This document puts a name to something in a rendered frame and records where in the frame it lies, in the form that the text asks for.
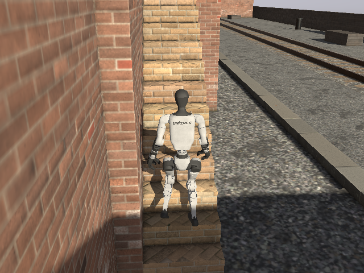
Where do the stairs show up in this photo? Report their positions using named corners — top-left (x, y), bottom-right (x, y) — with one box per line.
top-left (142, 0), bottom-right (225, 273)

